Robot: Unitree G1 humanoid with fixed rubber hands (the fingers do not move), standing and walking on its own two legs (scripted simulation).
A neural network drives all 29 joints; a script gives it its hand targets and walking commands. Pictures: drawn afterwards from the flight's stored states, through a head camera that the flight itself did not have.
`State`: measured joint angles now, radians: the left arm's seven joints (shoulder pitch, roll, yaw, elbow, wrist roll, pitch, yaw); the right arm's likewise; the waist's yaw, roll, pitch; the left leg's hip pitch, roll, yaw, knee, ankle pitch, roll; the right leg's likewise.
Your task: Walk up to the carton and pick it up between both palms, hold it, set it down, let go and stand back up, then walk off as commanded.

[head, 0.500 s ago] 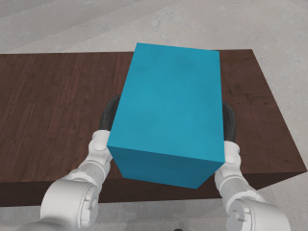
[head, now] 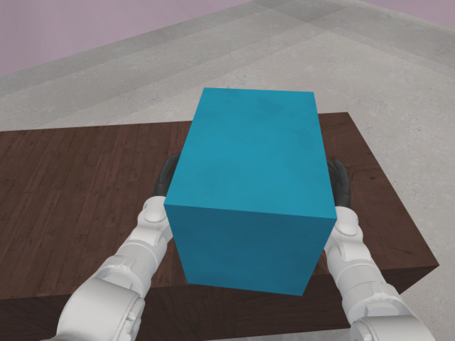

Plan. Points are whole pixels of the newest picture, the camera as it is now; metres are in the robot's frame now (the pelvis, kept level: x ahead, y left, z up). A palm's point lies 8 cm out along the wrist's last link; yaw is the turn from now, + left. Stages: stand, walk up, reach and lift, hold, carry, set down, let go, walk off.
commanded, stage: reach and lift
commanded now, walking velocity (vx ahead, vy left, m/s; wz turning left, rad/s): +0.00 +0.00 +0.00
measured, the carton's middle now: (250, 187) +0.44 -0.06 +0.03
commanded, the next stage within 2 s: hold in 1.80 s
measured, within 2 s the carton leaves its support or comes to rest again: neither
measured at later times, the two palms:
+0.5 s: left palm (147, 180) +0.37 +0.12 +0.14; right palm (346, 181) +0.36 -0.20 +0.12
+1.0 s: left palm (138, 179) +0.35 +0.12 +0.16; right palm (353, 165) +0.36 -0.20 +0.16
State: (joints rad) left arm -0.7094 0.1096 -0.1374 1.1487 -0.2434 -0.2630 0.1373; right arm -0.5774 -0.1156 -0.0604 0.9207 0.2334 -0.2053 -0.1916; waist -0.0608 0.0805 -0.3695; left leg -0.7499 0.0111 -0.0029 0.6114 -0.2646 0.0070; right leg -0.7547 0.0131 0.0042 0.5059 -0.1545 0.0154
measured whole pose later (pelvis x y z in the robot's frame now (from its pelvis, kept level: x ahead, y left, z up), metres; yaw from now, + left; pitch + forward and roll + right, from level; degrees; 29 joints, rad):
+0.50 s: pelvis -0.02 -0.02 +0.01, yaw +1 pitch +10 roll +0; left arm -0.71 0.14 -0.08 0.95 -0.22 0.15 0.14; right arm -0.65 -0.15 -0.02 0.83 0.25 0.19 -0.24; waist 0.00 0.07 -0.31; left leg -0.48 0.01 0.00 0.53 -0.23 -0.01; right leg -0.52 0.01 0.00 0.50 -0.16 0.00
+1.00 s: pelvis -0.04 -0.04 +0.01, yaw +1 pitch +8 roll +1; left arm -0.74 0.15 0.04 0.85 -0.12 0.30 0.10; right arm -0.76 -0.12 -0.08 0.83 0.16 0.31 -0.23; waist 0.01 0.01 -0.27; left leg -0.41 0.01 0.00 0.44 -0.16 -0.03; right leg -0.49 0.01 0.00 0.48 -0.13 -0.03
